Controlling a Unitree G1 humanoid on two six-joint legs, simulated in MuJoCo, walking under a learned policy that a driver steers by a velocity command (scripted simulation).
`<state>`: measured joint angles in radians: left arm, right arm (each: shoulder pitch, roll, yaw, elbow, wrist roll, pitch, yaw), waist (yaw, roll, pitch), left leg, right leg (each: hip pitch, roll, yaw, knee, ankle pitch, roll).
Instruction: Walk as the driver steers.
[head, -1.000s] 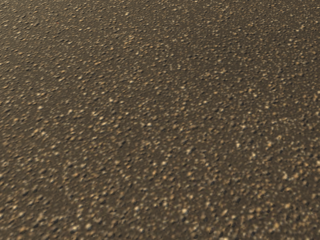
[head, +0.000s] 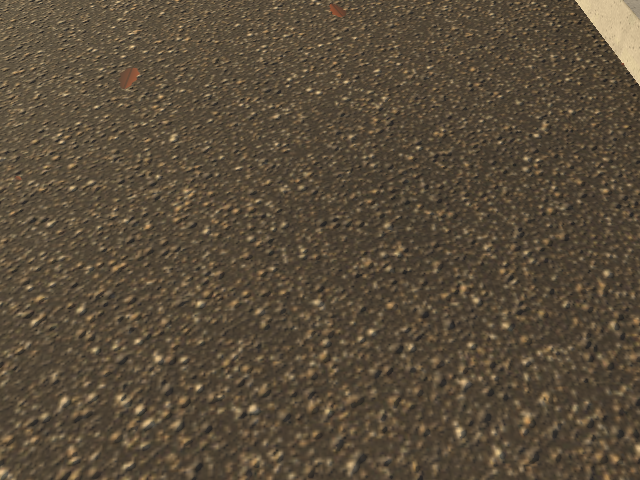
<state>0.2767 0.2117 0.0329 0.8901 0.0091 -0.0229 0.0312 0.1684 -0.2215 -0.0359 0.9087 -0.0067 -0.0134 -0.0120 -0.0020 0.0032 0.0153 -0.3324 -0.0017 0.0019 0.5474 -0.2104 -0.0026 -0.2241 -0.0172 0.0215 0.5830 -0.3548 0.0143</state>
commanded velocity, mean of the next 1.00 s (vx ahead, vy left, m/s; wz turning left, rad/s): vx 0.00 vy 0.00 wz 0.00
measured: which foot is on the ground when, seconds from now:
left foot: down 0.00-1.00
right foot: down 0.00-1.00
